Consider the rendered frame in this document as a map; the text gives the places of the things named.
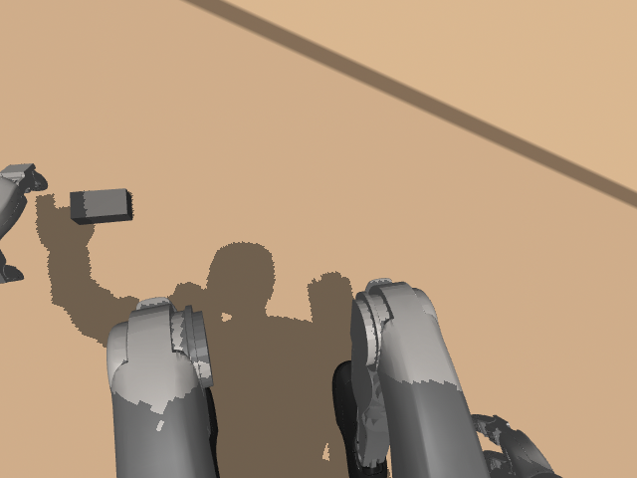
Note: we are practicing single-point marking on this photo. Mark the small box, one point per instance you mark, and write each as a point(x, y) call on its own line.
point(100, 206)

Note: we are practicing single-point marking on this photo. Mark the right robot foot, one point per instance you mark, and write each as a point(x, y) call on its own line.
point(345, 409)

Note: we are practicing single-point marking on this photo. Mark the left robot hand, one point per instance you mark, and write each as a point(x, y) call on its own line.
point(15, 180)

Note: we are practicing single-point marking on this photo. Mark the right robot hand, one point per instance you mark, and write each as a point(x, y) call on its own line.
point(521, 458)

